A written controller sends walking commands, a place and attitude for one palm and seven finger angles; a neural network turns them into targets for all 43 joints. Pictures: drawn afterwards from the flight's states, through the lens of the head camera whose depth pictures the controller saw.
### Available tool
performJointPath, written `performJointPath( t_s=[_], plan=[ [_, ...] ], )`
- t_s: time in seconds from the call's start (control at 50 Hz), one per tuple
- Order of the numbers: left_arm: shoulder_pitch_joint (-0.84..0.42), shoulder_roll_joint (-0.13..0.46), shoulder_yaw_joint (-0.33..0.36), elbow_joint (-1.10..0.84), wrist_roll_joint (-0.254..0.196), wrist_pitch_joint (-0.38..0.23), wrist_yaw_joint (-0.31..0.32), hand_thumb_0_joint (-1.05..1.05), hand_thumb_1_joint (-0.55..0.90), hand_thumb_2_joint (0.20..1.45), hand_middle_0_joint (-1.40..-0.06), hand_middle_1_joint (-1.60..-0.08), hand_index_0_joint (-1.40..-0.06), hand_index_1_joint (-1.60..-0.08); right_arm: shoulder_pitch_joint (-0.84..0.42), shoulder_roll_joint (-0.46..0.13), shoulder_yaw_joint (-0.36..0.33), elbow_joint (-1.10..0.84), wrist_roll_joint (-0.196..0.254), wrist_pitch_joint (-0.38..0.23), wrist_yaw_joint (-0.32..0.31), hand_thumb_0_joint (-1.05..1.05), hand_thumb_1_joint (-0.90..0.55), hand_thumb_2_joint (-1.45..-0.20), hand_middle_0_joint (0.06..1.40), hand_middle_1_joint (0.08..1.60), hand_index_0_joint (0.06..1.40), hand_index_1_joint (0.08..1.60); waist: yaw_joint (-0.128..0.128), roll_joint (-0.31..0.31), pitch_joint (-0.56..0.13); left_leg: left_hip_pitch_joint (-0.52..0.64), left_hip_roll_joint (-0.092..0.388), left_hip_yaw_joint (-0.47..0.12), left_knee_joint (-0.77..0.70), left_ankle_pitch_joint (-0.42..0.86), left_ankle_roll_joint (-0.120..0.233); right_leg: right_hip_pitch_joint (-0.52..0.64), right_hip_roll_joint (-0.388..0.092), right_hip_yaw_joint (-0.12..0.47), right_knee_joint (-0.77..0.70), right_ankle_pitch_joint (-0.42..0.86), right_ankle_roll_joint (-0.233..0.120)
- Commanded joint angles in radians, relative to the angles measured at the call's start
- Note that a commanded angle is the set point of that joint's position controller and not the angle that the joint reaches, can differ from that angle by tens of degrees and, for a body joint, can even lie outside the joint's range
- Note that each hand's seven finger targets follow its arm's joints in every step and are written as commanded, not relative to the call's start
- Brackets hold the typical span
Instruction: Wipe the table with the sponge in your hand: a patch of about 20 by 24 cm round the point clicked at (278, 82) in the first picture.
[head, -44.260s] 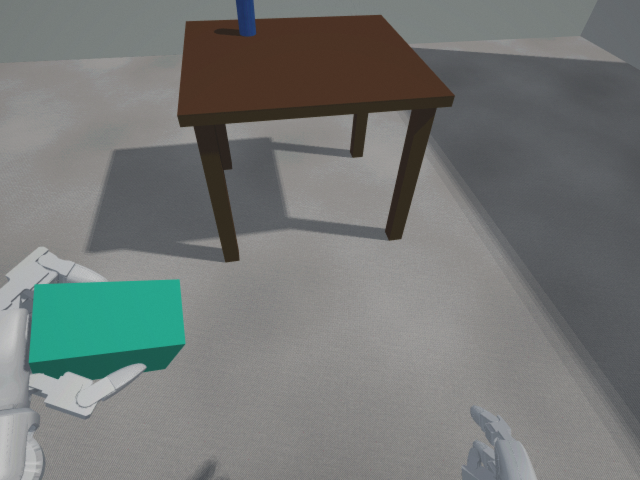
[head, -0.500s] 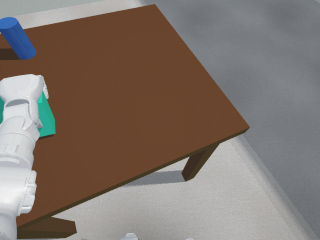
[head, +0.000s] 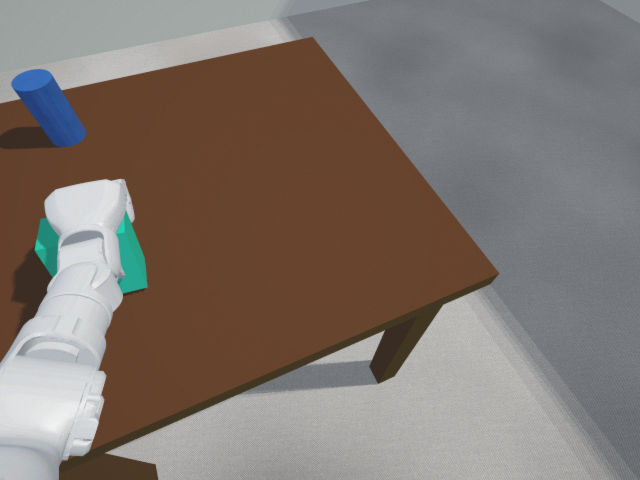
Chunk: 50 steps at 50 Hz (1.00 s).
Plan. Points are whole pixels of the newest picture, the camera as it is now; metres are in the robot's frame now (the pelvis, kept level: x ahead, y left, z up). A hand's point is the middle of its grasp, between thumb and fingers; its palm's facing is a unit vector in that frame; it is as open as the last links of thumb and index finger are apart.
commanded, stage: wipe back along the middle lane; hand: left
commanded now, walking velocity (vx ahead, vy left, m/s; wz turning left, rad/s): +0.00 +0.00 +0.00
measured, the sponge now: (101, 263) +0.41 +0.33 -0.03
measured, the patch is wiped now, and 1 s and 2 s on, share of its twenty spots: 0.35 0.65 0.70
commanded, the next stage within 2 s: slide across to the third lane in 1.44 s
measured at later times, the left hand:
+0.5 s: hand (112, 266) +0.38 +0.28 +0.01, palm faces -0.08 +0.01 -1.00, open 10.6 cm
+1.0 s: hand (122, 294) +0.34 +0.26 +0.02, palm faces -0.05 +0.00 -1.00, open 10.6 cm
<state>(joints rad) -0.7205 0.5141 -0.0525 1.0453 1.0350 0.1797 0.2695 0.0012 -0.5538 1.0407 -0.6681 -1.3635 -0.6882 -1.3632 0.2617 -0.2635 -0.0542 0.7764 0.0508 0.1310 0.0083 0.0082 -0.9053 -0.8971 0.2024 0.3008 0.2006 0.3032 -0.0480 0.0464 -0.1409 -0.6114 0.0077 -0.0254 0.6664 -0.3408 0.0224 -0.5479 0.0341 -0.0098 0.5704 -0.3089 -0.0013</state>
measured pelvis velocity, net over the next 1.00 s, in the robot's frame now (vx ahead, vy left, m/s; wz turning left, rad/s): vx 0.00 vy -0.01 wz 0.02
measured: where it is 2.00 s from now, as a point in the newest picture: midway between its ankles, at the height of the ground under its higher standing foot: outside the picture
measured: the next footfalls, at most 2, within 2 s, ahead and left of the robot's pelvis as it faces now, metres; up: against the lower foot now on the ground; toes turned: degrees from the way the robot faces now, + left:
none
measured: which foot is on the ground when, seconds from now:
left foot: down 0.00-1.00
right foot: down 0.00-1.00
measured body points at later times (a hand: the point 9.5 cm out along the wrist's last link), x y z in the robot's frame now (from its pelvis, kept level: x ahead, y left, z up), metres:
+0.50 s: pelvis -0.01 +0.00 +0.00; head +0.04 +0.00 +0.45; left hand +0.38 +0.28 +0.07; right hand +0.10 -0.25 -0.13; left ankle -0.02 +0.10 -0.72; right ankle -0.03 -0.13 -0.72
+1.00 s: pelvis +0.00 -0.01 +0.00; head +0.02 -0.02 +0.45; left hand +0.34 +0.26 +0.07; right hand +0.16 -0.25 -0.12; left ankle -0.02 +0.10 -0.72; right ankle -0.03 -0.13 -0.72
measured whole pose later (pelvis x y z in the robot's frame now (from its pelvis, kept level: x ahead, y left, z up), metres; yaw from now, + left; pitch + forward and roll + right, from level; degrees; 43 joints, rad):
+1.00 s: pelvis +0.00 -0.01 +0.00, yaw +1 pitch +10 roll -1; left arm -0.37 0.33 -0.18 0.65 1.00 0.38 0.31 0.00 -0.52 1.04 -0.62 -1.40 -0.64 -1.41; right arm 0.15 -0.25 -0.02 0.69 0.08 0.17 0.00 0.01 -0.91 -0.90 0.20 0.30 0.20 0.30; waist 0.03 0.05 -0.15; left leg -0.47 0.00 -0.03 0.64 -0.34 0.01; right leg -0.43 0.02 -0.01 0.58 -0.33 -0.01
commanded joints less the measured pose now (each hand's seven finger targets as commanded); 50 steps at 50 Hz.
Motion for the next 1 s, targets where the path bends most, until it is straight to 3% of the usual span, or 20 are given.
performJointPath(
  t_s=[0.0,0.06,0.16,0.24,0.28,0.36,0.38,0.4,0.44,0.5,0.52,0.54,0.6,0.72,0.84,0.9,0.92,0.94,0.96,0.98],
  plan=[
    [-0.183,0.114,0.014,-0.083,-0.006,0.002,0.001,0.0,0.1,1.3,-1.2,-1.6,-1.2,-1.6,0.037,-0.156,-0.038,-0.081,0.002,-0.01,-0.01,0.0,-0.9,-0.9,0.2,0.3,0.2,0.3,-0.008,-0.054,-0.288,0.24,-0.004,0.004,-0.031,0.449,0.019,0.16,0.008,-0.014,-0.023,0.451,-0.049],
    [-0.161,0.13,0.029,-0.079,-0.002,0.016,0.008,0.0,0.1,1.3,-1.2,-1.6,-1.2,-1.6,0.021,-0.158,-0.034,-0.091,0.004,-0.005,-0.013,0.0,-0.9,-0.9,0.2,0.3,0.2,0.3,0.0,-0.065,-0.266,0.221,-0.009,0.007,-0.041,0.421,0.02,0.173,0.003,-0.013,-0.025,0.444,-0.05],
    [-0.14,0.063,-0.02,-0.133,0.016,0.029,0.014,0.0,0.1,1.3,-1.2,-1.6,-1.2,-1.6,-0.005,-0.146,-0.036,-0.108,0.003,-0.001,-0.01,0.0,-0.9,-0.9,0.2,0.3,0.2,0.3,0.01,-0.003,-0.285,0.282,-0.002,-0.001,-0.042,0.445,0.014,0.136,0.007,-0.019,-0.021,0.394,-0.058],
    [-0.077,0.039,-0.018,-0.163,-0.007,0.041,0.021,0.0,0.1,1.3,-1.2,-1.6,-1.2,-1.6,-0.028,-0.143,-0.036,-0.124,0.003,0.003,-0.01,0.0,-0.9,-0.9,0.2,0.3,0.2,0.3,0.027,-0.019,-0.287,0.281,-0.002,-0.007,-0.046,0.431,0.009,0.147,0.009,-0.024,-0.019,0.374,-0.061],
    [-0.049,-0.004,-0.046,-0.17,-0.017,0.056,0.024,0.0,0.1,1.3,-1.2,-1.6,-1.2,-1.6,-0.045,-0.137,-0.032,-0.135,0.007,0.006,-0.011,0.0,-0.9,-0.9,0.2,0.3,0.2,0.3,0.024,-0.038,-0.277,0.271,-0.004,-0.005,-0.051,0.415,0.008,0.149,0.009,-0.025,-0.023,0.37,-0.058],
    [-0.065,0.028,-0.033,-0.151,-0.008,0.085,0.025,0.0,0.1,1.3,-1.2,-1.6,-1.2,-1.6,-0.058,-0.143,-0.024,-0.132,0.01,0.014,-0.018,0.0,-0.9,-0.9,0.2,0.3,0.2,0.3,0.018,-0.077,-0.213,0.233,-0.009,-0.005,-0.064,0.337,0.013,0.141,0.006,-0.021,-0.034,0.324,-0.057],
    [-0.068,0.002,-0.058,-0.16,-0.004,0.089,0.023,0.0,0.1,1.3,-1.2,-1.6,-1.2,-1.6,-0.064,-0.139,-0.023,-0.137,0.011,0.014,-0.019,0.0,-0.9,-0.9,0.2,0.3,0.2,0.3,0.014,-0.064,-0.211,0.234,-0.012,-0.002,-0.066,0.331,0.014,0.139,0.006,-0.021,-0.035,0.32,-0.057],
    [-0.042,0.021,-0.039,-0.146,0.005,0.095,0.024,0.0,0.1,1.3,-1.2,-1.6,-1.2,-1.6,-0.061,-0.141,-0.023,-0.136,0.01,0.015,-0.02,0.0,-0.9,-0.9,0.2,0.3,0.2,0.3,0.025,-0.082,-0.218,0.232,-0.011,-0.008,-0.068,0.333,0.013,0.145,0.007,-0.021,-0.032,0.315,-0.06],
    [-0.03,0.002,-0.053,-0.186,0.001,0.093,0.02,0.0,0.1,1.3,-1.2,-1.6,-1.2,-1.6,-0.069,-0.136,-0.024,-0.145,0.009,0.015,-0.02,0.0,-0.9,-0.9,0.2,0.3,0.2,0.3,0.034,-0.027,-0.236,0.259,-0.012,-0.008,-0.064,0.353,0.011,0.145,0.009,-0.023,-0.026,0.312,-0.066],
    [0.003,-0.04,-0.081,-0.204,-0.006,0.102,0.015,0.0,0.1,1.3,-1.2,-1.6,-1.2,-1.6,-0.085,-0.129,-0.02,-0.159,0.012,0.017,-0.02,0.0,-0.9,-0.9,0.2,0.3,0.2,0.3,0.032,-0.046,-0.223,0.256,-0.011,-0.01,-0.067,0.341,0.009,0.139,0.011,-0.026,-0.031,0.3,-0.065],
    [0.012,-0.021,-0.048,-0.215,-0.015,0.1,0.015,0.0,0.1,1.3,-1.2,-1.6,-1.2,-1.6,-0.095,-0.13,-0.022,-0.158,0.014,0.016,-0.021,0.0,-0.9,-0.9,0.2,0.3,0.2,0.3,0.044,-0.045,-0.23,0.26,-0.008,-0.014,-0.067,0.354,0.008,0.145,0.011,-0.02,-0.027,0.306,-0.069],
    [0.036,-0.056,-0.085,-0.238,-0.019,0.101,0.013,0.0,0.1,1.3,-1.2,-1.6,-1.2,-1.6,-0.092,-0.127,-0.021,-0.168,0.012,0.016,-0.02,0.0,-0.9,-0.9,0.2,0.3,0.2,0.3,0.042,-0.028,-0.236,0.271,-0.011,-0.012,-0.063,0.36,0.008,0.147,0.013,-0.027,-0.025,0.309,-0.067],
    [0.071,-0.075,-0.096,-0.259,-0.026,0.117,0.013,0.0,0.1,1.3,-1.2,-1.6,-1.2,-1.6,-0.112,-0.125,-0.018,-0.177,0.016,0.018,-0.021,0.0,-0.9,-0.9,0.2,0.3,0.2,0.3,0.043,-0.065,-0.219,0.261,-0.011,-0.012,-0.07,0.333,0.008,0.151,0.013,-0.027,-0.032,0.296,-0.066],
    [0.101,-0.092,-0.1,-0.318,-0.035,0.145,0.01,0.0,0.1,1.3,-1.2,-1.6,-1.2,-1.6,-0.145,-0.123,-0.015,-0.185,0.021,0.015,-0.025,0.0,-0.9,-0.9,0.2,0.3,0.2,0.3,0.052,-0.061,-0.2,0.27,-0.013,-0.016,-0.081,0.331,0.008,0.165,0.013,-0.021,-0.035,0.296,-0.07],
    [0.215,-0.125,-0.123,-0.388,-0.052,0.164,-0.001,0.0,0.1,1.3,-1.2,-1.6,-1.2,-1.6,-0.162,-0.119,-0.014,-0.203,0.021,0.01,-0.022,0.0,-0.9,-0.9,0.2,0.3,0.2,0.3,0.064,-0.085,-0.218,0.287,-0.022,-0.005,-0.065,0.375,0.013,0.218,0.01,-0.016,-0.028,0.388,-0.067],
    [0.263,-0.148,-0.147,-0.421,-0.05,0.179,-0.007,0.0,0.1,1.3,-1.2,-1.6,-1.2,-1.6,-0.183,-0.116,-0.007,-0.217,0.026,0.005,-0.019,0.0,-0.9,-0.9,0.2,0.3,0.2,0.3,0.068,-0.096,-0.198,0.28,-0.024,-0.008,-0.07,0.372,0.01,0.217,0.009,-0.014,-0.026,0.391,-0.067],
    [0.263,-0.126,-0.115,-0.438,-0.052,0.181,-0.005,0.0,0.1,1.3,-1.2,-1.6,-1.2,-1.6,-0.195,-0.119,-0.009,-0.214,0.026,0.004,-0.019,0.0,-0.9,-0.9,0.2,0.3,0.2,0.3,0.076,-0.081,-0.197,0.289,-0.02,-0.013,-0.073,0.387,0.008,0.217,0.01,-0.009,-0.025,0.394,-0.071],
    [0.291,-0.159,-0.15,-0.46,-0.056,0.186,-0.008,0.0,0.1,1.3,-1.2,-1.6,-1.2,-1.6,-0.192,-0.116,-0.008,-0.225,0.024,0.002,-0.018,0.0,-0.9,-0.9,0.2,0.3,0.2,0.3,0.073,-0.085,-0.193,0.292,-0.024,-0.008,-0.069,0.386,0.011,0.227,0.009,-0.021,-0.022,0.398,-0.067],
    [0.294,-0.135,-0.133,-0.461,-0.051,0.191,-0.006,0.0,0.1,1.3,-1.2,-1.6,-1.2,-1.6,-0.195,-0.117,-0.007,-0.221,0.026,0.001,-0.017,0.0,-0.9,-0.9,0.2,0.3,0.2,0.3,0.071,-0.092,-0.184,0.292,-0.025,-0.007,-0.066,0.389,0.011,0.224,0.009,-0.013,-0.024,0.414,-0.068],
    [0.327,-0.156,-0.15,-0.474,-0.052,0.197,-0.009,0.0,0.1,1.3,-1.2,-1.6,-1.2,-1.6,-0.204,-0.114,-0.004,-0.232,0.028,-0.001,-0.016,0.0,-0.9,-0.9,0.2,0.3,0.2,0.3,0.078,-0.096,-0.18,0.285,-0.028,-0.007,-0.07,0.386,0.009,0.231,0.008,-0.012,-0.022,0.412,-0.067]
  ],
)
